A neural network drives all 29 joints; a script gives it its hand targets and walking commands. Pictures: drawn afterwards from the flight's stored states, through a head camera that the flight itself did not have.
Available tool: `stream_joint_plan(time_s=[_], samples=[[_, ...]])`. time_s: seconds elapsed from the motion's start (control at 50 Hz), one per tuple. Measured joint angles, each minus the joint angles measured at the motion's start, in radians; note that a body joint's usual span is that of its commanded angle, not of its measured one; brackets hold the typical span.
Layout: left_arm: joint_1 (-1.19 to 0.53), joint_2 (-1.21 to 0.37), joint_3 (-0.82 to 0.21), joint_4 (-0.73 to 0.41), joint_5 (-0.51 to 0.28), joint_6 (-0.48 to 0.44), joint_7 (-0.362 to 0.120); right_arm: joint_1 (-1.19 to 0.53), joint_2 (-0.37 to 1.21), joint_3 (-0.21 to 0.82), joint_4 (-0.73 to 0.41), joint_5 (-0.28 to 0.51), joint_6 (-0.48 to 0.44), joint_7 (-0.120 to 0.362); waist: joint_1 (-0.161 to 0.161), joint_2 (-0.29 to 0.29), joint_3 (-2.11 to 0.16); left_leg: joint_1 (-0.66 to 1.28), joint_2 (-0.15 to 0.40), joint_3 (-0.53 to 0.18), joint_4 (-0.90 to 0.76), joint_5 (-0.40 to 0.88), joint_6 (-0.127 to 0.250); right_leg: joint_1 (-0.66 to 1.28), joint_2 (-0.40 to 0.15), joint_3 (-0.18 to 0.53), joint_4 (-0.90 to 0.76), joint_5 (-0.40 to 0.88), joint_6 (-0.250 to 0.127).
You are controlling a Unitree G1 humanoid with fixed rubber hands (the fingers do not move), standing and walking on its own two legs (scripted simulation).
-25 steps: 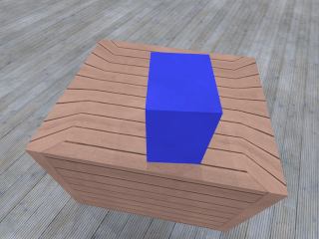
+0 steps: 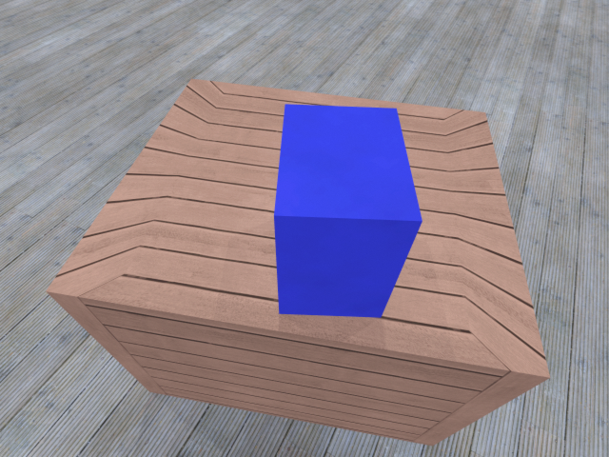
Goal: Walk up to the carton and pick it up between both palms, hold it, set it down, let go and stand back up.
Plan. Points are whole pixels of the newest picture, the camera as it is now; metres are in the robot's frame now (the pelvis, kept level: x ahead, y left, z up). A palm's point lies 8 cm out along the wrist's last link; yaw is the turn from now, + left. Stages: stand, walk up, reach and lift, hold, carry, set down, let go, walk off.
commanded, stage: walk up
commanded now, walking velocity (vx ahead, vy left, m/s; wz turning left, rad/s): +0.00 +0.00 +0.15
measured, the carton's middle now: (335, 215) +0.48 -0.05 +0.00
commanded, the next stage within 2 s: stand in 0.80 s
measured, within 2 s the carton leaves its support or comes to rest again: neither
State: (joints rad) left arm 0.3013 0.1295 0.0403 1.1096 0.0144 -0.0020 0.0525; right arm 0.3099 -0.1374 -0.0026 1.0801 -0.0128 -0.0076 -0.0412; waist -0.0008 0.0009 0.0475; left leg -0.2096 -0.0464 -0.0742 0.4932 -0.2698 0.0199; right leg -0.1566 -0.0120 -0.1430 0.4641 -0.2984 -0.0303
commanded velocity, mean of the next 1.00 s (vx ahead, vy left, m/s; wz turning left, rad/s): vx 0.00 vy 0.00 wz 0.03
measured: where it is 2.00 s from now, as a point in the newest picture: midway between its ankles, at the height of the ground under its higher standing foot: outside the picture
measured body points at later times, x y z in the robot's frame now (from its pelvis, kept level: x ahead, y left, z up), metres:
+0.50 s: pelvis -0.01 +0.00 +0.00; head +0.00 +0.00 +0.45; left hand -0.02 +0.22 -0.16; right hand +0.02 -0.23 -0.15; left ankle -0.01 +0.11 -0.74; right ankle -0.03 -0.09 -0.74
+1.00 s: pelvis -0.01 +0.00 +0.00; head -0.01 +0.01 +0.45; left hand -0.02 +0.22 -0.16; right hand +0.02 -0.22 -0.15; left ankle -0.01 +0.11 -0.74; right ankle -0.03 -0.09 -0.74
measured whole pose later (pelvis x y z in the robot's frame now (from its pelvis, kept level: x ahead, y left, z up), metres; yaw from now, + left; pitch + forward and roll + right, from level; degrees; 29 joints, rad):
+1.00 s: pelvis -0.01 +0.00 +0.00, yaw +0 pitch -1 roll +0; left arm 0.31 0.15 0.05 1.09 0.02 0.02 0.03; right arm 0.30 -0.13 0.01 1.03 -0.02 0.00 -0.05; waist 0.02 -0.02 0.01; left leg -0.20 -0.05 -0.08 0.47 -0.25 0.02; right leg -0.15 -0.01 -0.15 0.46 -0.29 -0.04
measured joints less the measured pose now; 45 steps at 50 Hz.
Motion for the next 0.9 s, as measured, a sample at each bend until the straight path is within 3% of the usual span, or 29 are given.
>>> stream_joint_plan(time_s=[0.1, 0.3, 0.9], samples=[[-0.014, 0.017, 0.01, -0.02, 0.003, 0.013, 0.007, -0.033, -0.02, -0.011, -0.03, -0.007, 0.013, -0.001, 0.009, 0.005, -0.005, -0.042, 0.003, -0.011, 0.072, -0.032, -0.006, -0.031, 0.002, -0.012, 0.054, -0.027, -0.006], [-0.008, 0.007, -0.002, -0.016, 0.002, 0.012, -0.014, -0.045, 0.005, -0.001, -0.032, -0.004, 0.002, -0.014, 0.019, -0.016, -0.037, 0.01, 0.002, -0.002, -0.009, 0.004, -0.001, 0.01, 0.002, -0.002, -0.01, 0.005, -0.003], [0.003, 0.022, 0.008, -0.022, 0.005, 0.017, -0.017, -0.016, 0.003, 0.006, -0.05, -0.003, 0.001, -0.009, 0.018, -0.018, -0.035, -0.009, 0.0, -0.013, 0.006, 0.008, -0.003, -0.002, 0.0, -0.014, 0.002, 0.007, -0.006]])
